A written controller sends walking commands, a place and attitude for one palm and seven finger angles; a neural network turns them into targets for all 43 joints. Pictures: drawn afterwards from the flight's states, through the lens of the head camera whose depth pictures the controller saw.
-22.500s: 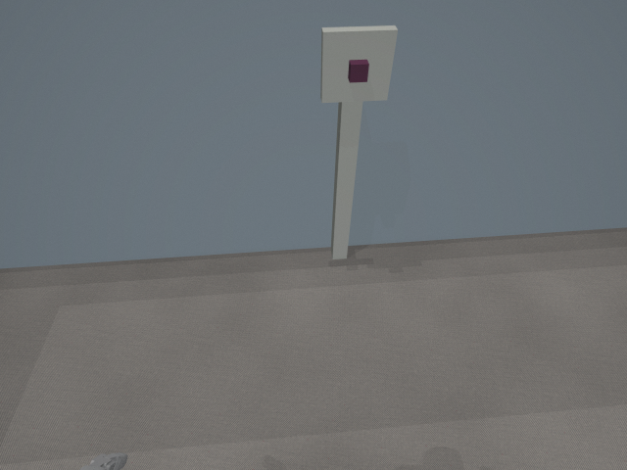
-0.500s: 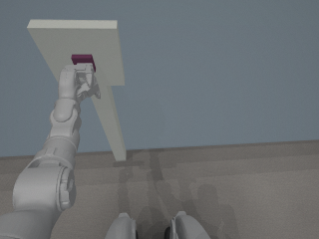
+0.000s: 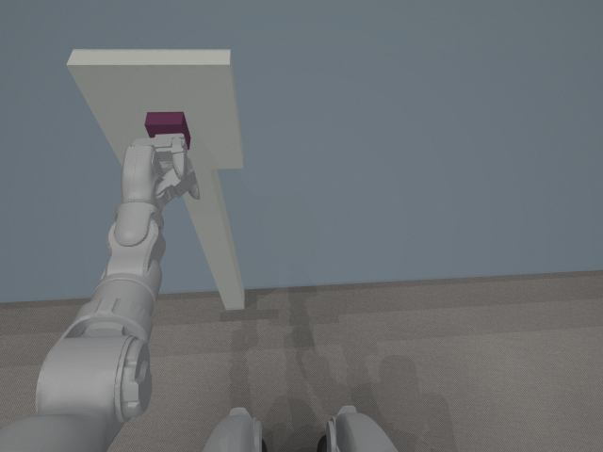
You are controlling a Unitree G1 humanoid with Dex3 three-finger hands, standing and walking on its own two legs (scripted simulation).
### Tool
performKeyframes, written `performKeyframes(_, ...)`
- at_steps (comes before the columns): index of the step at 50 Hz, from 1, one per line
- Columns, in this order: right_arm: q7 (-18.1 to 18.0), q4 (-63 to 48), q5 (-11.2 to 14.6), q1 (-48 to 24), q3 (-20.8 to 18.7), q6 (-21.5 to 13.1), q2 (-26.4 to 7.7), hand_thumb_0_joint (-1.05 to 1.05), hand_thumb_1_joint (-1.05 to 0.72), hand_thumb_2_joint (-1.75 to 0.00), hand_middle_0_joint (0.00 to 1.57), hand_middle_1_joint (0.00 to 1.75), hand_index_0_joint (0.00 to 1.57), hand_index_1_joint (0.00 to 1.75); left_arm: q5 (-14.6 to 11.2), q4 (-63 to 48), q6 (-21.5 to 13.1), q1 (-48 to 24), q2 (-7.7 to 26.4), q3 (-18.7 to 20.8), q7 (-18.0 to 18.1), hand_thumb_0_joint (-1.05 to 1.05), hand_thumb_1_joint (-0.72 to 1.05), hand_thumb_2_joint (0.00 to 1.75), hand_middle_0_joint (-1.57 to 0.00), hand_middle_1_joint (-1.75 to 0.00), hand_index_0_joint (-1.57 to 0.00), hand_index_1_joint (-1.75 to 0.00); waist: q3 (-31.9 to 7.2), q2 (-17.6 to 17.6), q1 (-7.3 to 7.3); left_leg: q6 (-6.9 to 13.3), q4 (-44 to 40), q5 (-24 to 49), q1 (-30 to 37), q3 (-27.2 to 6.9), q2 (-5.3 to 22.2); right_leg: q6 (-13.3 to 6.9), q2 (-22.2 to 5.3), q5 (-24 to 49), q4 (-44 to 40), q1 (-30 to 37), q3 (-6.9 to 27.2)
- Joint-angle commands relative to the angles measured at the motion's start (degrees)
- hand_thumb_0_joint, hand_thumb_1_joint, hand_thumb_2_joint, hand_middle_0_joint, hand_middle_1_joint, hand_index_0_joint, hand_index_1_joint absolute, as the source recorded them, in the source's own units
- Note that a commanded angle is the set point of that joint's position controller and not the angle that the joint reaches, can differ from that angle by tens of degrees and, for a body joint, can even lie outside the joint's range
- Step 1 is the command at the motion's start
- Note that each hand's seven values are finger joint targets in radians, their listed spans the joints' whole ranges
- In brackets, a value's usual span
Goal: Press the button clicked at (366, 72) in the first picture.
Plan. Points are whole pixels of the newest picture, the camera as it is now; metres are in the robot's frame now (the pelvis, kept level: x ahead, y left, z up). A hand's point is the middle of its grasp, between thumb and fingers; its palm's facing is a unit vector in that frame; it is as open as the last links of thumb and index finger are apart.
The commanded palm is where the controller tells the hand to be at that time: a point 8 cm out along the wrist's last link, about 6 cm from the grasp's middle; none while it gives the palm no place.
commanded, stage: pull the fist back off the button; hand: left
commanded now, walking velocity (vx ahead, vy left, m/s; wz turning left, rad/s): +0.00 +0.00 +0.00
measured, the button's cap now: (169, 128) +0.52 +0.16 +0.11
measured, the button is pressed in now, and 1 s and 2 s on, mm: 3 0 0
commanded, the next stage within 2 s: draw the hand back to the body in 0.64 s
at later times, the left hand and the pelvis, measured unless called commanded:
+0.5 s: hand (183, 221) +0.39 +0.14 +0.07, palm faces +0.00 -1.00 -0.01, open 3.1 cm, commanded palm +0.36 +0.19 +0.08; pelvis +0.05 +0.00 +0.02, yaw +0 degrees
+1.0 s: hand (163, 235) +0.35 +0.14 +0.11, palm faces +0.00 -1.00 -0.04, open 3.1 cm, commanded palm +0.31 +0.21 +0.12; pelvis +0.05 -0.01 +0.03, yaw +0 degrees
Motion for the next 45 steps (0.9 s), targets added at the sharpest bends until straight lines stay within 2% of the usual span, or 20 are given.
performKeyframes(1,-0.6,-6.4,0.6,2.9,-3.8,-0.9,-8.7,0.0,-0.9,-0.9,0.2,0.3,0.2,0.3,-1.5,-15.9,-2.0,-20.3,9.2,1.5,0.5,0.0,0.9,0.9,-1.3,-1.5,-1.3,-1.5,-21.7,1.0,0.07,-0.7,-10.3,2.9,17.0,-3.8,-0.5,-0.1,1.6,3.9,-9.8,9.9,2.7)
performKeyframes(4,-0.4,-7.5,0.9,1.8,-4.0,-0.4,-8.4,0.0,-0.9,-0.9,0.2,0.3,0.2,0.3,-2.4,-19.5,-1.1,-13.0,7.5,0.9,0.1,0.0,0.9,0.9,-1.3,-1.5,-1.3,-1.5,-20.2,-1.1,1.19,-0.8,-10.8,5.9,17.4,-3.1,-0.4,-0.1,1.7,7.3,-10.3,12.3,2.5)
performKeyframes(7,-0.2,-8.6,1.0,0.7,-4.2,-0.5,-7.8,0.0,-0.9,-0.9,0.2,0.3,0.2,0.3,-2.8,-27.1,-1.4,-8.0,5.6,-0.3,0.2,0.0,0.9,0.9,-1.3,-1.5,-1.3,-1.5,-22.6,1.7,2.44,-0.9,-10.7,10.8,20.9,-2.8,-0.4,-0.3,1.7,11.8,-9.6,14.0,2.3)
performKeyframes(8,-0.1,-8.9,1.1,0.3,-4.3,-0.5,-7.7,0.0,-0.9,-0.9,0.2,0.3,0.2,0.3,-2.9,-29.0,-1.4,-5.3,5.2,-0.5,0.2,0.0,0.9,0.9,-1.3,-1.5,-1.3,-1.5,-22.1,0.9,2.74,-1.0,-10.8,11.9,21.5,-2.8,-0.2,-0.3,1.8,12.7,-9.6,14.4,2.1)
performKeyframes(10,-0.2,-9.1,1.3,-0.4,-4.4,-0.7,-7.5,0.0,-0.9,-0.9,0.2,0.3,0.2,0.3,-3.3,-31.7,-1.1,-2.6,3.8,-1.7,0.2,0.0,0.9,0.9,-1.3,-1.5,-1.3,-1.5,-20.7,-0.1,2.42,-0.9,-10.7,13.6,21.7,-2.7,-0.1,-0.3,1.8,14.5,-9.6,14.8,2.0)
performKeyframes(12,0.0,-9.5,1.4,-1.3,-4.4,-0.9,-7.1,0.0,-0.9,-0.9,0.2,0.3,0.2,0.3,-3.4,-35.2,-0.6,1.6,1.8,-3.5,0.1,0.0,0.9,0.9,-1.3,-1.5,-1.3,-1.5,-20.2,1.3,2.84,-1.1,-11.0,15.1,23.1,-2.5,-0.1,-0.2,1.7,15.9,-9.6,14.8,1.8)
performKeyframes(14,-0.1,-9.9,1.5,-1.9,-4.5,-1.0,-7.1,0.0,-0.9,-0.9,0.2,0.3,0.2,0.3,-3.7,-37.8,0.2,5.6,1.5,-3.7,0.0,0.0,0.9,0.9,-1.3,-1.5,-1.3,-1.5,-19.6,-0.8,3.24,-1.0,-11.0,15.9,22.6,-2.4,-0.1,0.0,1.6,17.2,-9.8,16.3,1.9)
performKeyframes(18,-0.3,-10.8,1.7,-3.4,-4.4,-1.2,-6.4,0.0,-0.9,-0.9,0.2,0.3,0.2,0.3,-4.2,-45.1,1.4,11.9,0.7,-4.6,-0.2,0.0,0.9,0.9,-1.3,-1.5,-1.3,-1.5,-20.3,0.2,4.05,-1.1,-11.0,19.6,24.3,-2.1,-0.1,0.0,1.3,21.0,-9.6,18.5,2.0)
performKeyframes(20,-0.6,-11.1,1.6,-4.1,-4.3,-1.3,-6.3,0.0,-0.9,-0.9,0.2,0.3,0.2,0.3,-4.4,-46.9,1.8,15.4,1.2,-4.7,-0.4,0.0,0.9,0.9,-1.3,-1.5,-1.3,-1.5,-18.7,-2.0,4.05,-0.8,-11.1,18.9,22.8,-2.0,-0.2,0.1,1.2,21.4,-9.9,19.7,2.3)
performKeyframes(22,-0.7,-11.3,1.7,-5.2,-4.1,-1.6,-5.8,0.0,-0.9,-0.9,0.2,0.3,0.2,0.3,-4.5,-49.9,2.1,16.0,-0.8,-6.7,-0.7,0.0,0.9,0.9,-1.3,-1.5,-1.3,-1.5,-18.3,1.2,3.9,-1.0,-11.1,19.6,23.9,-2.0,-0.2,0.1,0.9,21.9,-9.6,19.0,2.2)
performKeyframes(23,-0.7,-11.2,1.7,-5.3,-4.2,-1.7,-5.8,0.0,-0.9,-0.9,0.2,0.3,0.2,0.3,-4.7,-50.6,2.3,18.1,-0.1,-5.6,-0.8,0.0,0.9,0.9,-1.3,-1.5,-1.3,-1.5,-18.4,0.0,4.35,-1.2,-11.1,20.1,24.2,-2.3,-0.1,0.0,0.9,21.7,-9.6,19.3,2.0)
performKeyframes(26,-0.7,-12.1,1.7,-6.3,-4.0,-2.0,-5.6,0.0,-0.9,-0.9,0.2,0.3,0.2,0.3,-5.2,-53.8,2.9,22.9,-2.0,-7.9,-1.5,0.0,0.9,0.9,-1.3,-1.5,-1.3,-1.5,-18.0,-0.5,4.34,-1.0,-10.9,20.8,24.3,-2.3,-0.2,0.1,0.8,22.8,-9.7,20.0,2.1)
performKeyframes(27,-0.8,-12.2,1.7,-6.7,-4.0,-2.1,-5.6,0.0,-0.9,-0.9,0.2,0.3,0.2,0.3,-5.4,-53.9,3.3,24.9,-1.3,-7.1,-1.6,0.0,0.9,0.9,-1.3,-1.5,-1.3,-1.5,-17.3,-1.0,4.63,-1.0,-11.0,19.2,23.5,-2.2,-0.3,0.2,0.7,22.1,-9.9,20.2,2.1)
performKeyframes(30,-1.5,-11.4,1.5,-7.2,-3.8,-2.1,-6.0,0.0,-0.9,-0.9,0.2,0.3,0.2,0.3,-5.1,-53.8,3.8,20.1,1.1,-5.7,-1.4,0.0,0.9,0.9,-1.3,-1.5,-1.3,-1.5,-15.3,-3.0,3.45,-0.8,-10.5,15.3,20.9,-2.4,-0.5,0.3,0.5,19.4,-10.1,19.4,2.7)
performKeyframes(34,-1.9,-11.3,1.4,-8.3,-3.5,-2.8,-5.4,0.0,-0.9,-0.9,0.2,0.3,0.2,0.3,-5.1,-54.9,3.3,18.9,-0.4,-6.8,-1.8,0.0,0.9,0.9,-1.3,-1.5,-1.3,-1.5,-17.9,1.4,4.18,-1.0,-10.0,15.9,22.6,-2.5,-0.8,0.0,0.2,19.4,-9.4,19.2,2.7)
performKeyframes(36,-1.9,-11.3,1.5,-8.2,-3.5,-2.9,-5.5,0.0,-0.9,-0.9,0.2,0.3,0.2,0.3,-5.3,-54.1,3.6,20.5,-0.4,-7.0,-2.1,0.0,0.9,0.9,-1.3,-1.5,-1.3,-1.5,-18.0,-0.3,4.12,-0.9,-9.7,16.9,22.4,-2.7,-0.7,0.0,0.3,20.1,-9.4,19.4,2.7)
performKeyframes(37,-1.8,-11.4,1.5,-8.2,-3.5,-3.1,-5.5,0.0,-0.9,-0.9,0.2,0.3,0.2,0.3,-5.2,-54.1,3.8,19.9,-1.3,-8.1,-2.3,0.0,0.9,0.9,-1.3,-1.5,-1.3,-1.5,-17.9,0.7,3.9,-1.0,-9.7,16.6,22.5,-2.6,-0.7,0.1,0.3,19.9,-9.3,18.9,2.6)
performKeyframes(41,-1.9,-13.4,1.8,-9.0,-3.2,-2.9,-5.6,0.0,-0.9,-0.9,0.2,0.3,0.2,0.3,-6.4,-57.8,5.9,27.7,3.6,-2.8,-2.6,0.0,0.9,0.9,-1.3,-1.5,-1.3,-1.5,-20.0,-1.0,6.67,-0.8,-12.3,17.9,23.0,-2.3,-0.9,0.0,0.3,22.1,-10.8,25.6,2.9)
performKeyframes(43,-2.0,-14.3,2.2,-9.7,-2.9,-2.9,-5.2,0.0,-0.9,-0.9,0.2,0.3,0.2,0.3,-7.0,-60.2,7.4,29.5,2.6,-3.8,-2.9,0.0,0.9,0.9,-1.3,-1.5,-1.3,-1.5,-17.8,-0.6,6.4,-0.7,-13.5,17.2,23.2,-1.9,-1.0,0.2,0.2,22.3,-12.0,26.4,2.8)
performKeyframes(45,-2.2,-14.6,2.3,-10.0,-2.8,-3.0,-5.4,0.0,-0.9,-0.9,0.2,0.3,0.2,0.3,-7.7,-60.8,8.5,32.7,3.9,-2.0,-2.9,0.0,0.9,0.9,-1.3,-1.5,-1.3,-1.5,-15.3,-3.9,6.61,-0.5,-14.6,16.0,22.7,-2.0,-0.9,0.4,0.3,21.4,-13.5,27.4,2.9)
